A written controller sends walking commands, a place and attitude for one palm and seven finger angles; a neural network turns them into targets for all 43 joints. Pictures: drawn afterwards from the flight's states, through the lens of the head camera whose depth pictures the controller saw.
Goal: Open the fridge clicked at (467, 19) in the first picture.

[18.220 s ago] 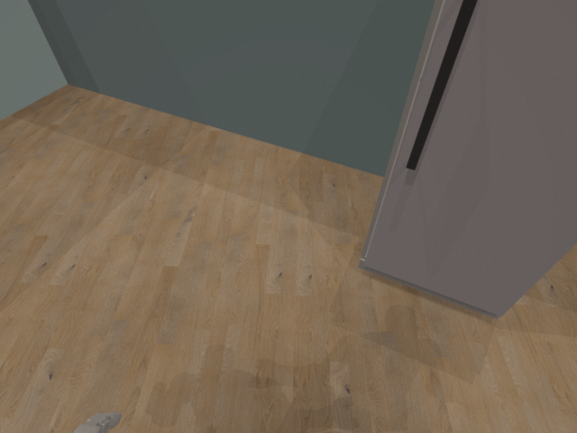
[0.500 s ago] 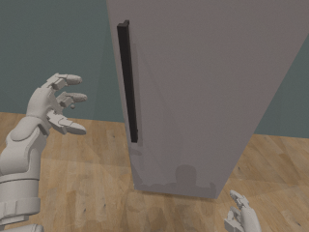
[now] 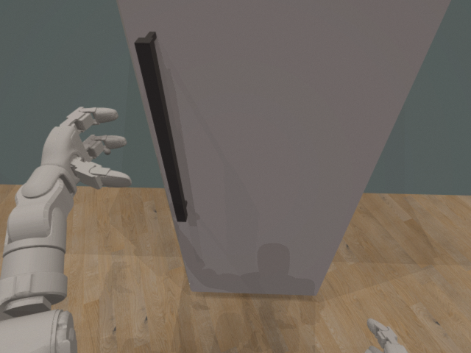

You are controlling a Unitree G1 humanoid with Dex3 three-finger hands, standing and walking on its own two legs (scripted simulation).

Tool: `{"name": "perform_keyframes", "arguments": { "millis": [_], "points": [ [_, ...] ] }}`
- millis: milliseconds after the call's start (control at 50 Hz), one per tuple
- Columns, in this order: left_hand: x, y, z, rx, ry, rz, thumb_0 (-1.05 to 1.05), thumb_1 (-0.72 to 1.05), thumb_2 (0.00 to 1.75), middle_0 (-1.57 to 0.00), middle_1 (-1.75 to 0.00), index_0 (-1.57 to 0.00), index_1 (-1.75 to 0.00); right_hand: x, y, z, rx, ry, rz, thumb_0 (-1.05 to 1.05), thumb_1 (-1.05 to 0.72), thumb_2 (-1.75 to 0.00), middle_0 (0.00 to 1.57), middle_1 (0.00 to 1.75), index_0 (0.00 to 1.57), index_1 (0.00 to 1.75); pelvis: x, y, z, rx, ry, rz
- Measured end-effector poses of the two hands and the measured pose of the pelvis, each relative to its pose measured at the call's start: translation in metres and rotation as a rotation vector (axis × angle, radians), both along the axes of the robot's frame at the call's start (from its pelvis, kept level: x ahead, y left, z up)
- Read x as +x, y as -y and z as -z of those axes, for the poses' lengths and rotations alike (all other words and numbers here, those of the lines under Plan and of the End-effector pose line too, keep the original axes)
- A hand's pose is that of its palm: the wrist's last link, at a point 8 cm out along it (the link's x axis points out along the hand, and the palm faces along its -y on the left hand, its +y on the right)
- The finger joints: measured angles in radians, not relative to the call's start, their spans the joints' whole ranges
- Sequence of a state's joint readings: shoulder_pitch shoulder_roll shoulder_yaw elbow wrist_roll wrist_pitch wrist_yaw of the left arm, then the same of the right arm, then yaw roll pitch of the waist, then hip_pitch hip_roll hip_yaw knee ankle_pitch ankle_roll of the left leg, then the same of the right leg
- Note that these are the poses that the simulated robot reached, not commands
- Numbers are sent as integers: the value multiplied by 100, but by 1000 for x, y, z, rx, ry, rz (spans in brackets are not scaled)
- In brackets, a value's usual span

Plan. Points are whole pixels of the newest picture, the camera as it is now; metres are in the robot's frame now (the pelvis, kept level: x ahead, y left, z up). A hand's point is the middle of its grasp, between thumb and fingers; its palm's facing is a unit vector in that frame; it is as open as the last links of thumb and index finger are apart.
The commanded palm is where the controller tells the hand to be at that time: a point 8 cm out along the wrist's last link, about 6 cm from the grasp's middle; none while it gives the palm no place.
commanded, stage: move the hooked fingers beside the handle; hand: left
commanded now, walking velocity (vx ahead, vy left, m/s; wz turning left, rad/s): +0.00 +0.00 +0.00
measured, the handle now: (170, 146) +0.50 +0.17 +0.10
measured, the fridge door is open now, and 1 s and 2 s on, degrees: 0 0 0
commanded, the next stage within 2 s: feel for the door with the fingertips in 1.48 s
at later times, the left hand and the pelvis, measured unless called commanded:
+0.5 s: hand (121, 134) +0.42 +0.23 +0.19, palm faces +0.09 -1.00 +0.01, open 13.9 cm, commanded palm +0.40 +0.28 +0.19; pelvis +0.00 +0.00 +0.00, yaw +0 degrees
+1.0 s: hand (122, 132) +0.43 +0.23 +0.18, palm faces +0.06 -1.00 +0.00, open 14.0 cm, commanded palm +0.41 +0.28 +0.19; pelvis +0.01 +0.02 +0.00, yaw -1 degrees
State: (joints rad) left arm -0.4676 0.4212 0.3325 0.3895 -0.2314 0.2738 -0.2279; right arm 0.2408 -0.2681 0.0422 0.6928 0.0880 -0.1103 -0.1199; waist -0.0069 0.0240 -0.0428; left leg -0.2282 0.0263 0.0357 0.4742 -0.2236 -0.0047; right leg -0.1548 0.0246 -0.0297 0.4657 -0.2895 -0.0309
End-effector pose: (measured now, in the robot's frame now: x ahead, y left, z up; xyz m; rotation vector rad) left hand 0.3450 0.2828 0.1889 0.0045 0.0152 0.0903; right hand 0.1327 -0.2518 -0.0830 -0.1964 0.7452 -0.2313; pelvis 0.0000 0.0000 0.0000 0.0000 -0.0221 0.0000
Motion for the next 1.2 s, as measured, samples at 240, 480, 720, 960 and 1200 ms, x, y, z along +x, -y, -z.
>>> {"name": "perform_keyframes", "arguments": {
  "millis": [240,480,720,960,1200],
  "points": [
    [15,0,-4,15,25,7,-1,-50,30,-30,-120,-30,-120,-2,17,5,-23,-43,8,1,-91,-90,21,30,20,29,1,8,2,-3,-22,-14],
    [48,7,2,-19,-6,5,-1,-50,30,-30,-120,-31,-120,-19,13,9,-11,-78,40,1,-91,-90,21,30,20,29,1,4,3,-2,-56,-2],
    [70,1,2,-7,6,42,-1,-50,30,-30,-120,-30,-120,-59,8,18,-30,-205,85,1,-91,-90,21,30,20,29,2,-9,4,-14,-79,-1],
    [68,-1,10,-3,9,27,-1,-50,30,-30,-120,-30,-120,-59,-8,16,-7,-187,101,1,-91,-90,21,30,20,29,7,-21,3,-17,-73,15],
    [55,0,5,0,-27,10,-1,-50,30,-30,-120,-30,-120,-23,-19,9,4,-105,29,1,-91,-90,21,30,20,29,2,-20,2,-18,-53,-5]
  ]
}}
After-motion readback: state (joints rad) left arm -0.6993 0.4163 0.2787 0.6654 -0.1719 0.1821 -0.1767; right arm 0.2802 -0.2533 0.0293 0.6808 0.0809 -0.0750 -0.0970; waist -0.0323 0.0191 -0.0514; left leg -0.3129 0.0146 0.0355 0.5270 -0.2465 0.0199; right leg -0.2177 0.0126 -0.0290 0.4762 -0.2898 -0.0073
